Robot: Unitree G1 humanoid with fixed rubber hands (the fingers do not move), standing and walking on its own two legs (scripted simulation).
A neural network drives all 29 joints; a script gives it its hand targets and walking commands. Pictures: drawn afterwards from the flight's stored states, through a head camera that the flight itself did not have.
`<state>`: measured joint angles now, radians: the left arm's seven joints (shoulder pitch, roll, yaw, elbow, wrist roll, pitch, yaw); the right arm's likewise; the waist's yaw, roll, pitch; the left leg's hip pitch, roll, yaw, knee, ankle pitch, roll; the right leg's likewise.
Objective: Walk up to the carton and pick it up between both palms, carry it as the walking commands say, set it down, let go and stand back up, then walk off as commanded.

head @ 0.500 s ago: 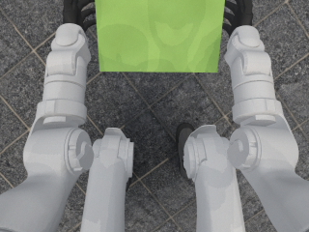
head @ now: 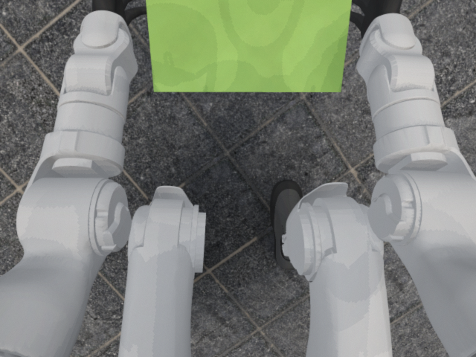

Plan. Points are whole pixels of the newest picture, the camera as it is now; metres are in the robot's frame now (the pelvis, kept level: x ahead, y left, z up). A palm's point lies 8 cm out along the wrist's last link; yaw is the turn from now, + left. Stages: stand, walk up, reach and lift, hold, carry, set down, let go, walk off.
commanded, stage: set down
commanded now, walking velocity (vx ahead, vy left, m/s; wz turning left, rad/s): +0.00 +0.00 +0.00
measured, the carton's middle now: (244, 12) +0.57 -0.03 -0.25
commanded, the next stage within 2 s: none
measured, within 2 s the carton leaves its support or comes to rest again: rests again in 1.00 s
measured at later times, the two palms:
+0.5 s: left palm (116, 21) +0.53 +0.14 -0.17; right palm (374, 26) +0.52 -0.20 -0.17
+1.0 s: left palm (116, 18) +0.54 +0.15 -0.17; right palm (373, 23) +0.53 -0.20 -0.17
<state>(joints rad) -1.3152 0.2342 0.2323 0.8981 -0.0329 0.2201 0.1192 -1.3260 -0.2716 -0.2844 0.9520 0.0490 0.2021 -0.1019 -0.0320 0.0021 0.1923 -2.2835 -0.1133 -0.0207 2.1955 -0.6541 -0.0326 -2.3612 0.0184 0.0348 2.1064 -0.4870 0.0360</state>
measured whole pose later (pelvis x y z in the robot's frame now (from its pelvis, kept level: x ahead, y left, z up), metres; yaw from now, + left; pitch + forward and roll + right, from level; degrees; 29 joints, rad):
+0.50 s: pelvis +0.00 +0.00 -0.01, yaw +0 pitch +39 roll +0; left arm -1.37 0.25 0.23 0.99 -0.02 0.20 0.09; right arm -1.37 -0.31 -0.27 1.04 0.06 0.18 -0.08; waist -0.03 0.01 0.27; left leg -2.25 -0.12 -0.02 2.22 -0.66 -0.04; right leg -2.33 0.02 0.03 2.14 -0.49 0.03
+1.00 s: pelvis +0.00 +0.00 -0.01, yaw +0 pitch +38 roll +0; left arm -1.39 0.25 0.27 1.01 0.02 0.18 0.05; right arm -1.39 -0.31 -0.32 1.07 0.03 0.16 -0.03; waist -0.03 0.00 0.30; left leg -2.24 -0.12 -0.02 2.25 -0.67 -0.03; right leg -2.32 0.02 0.03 2.16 -0.50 0.03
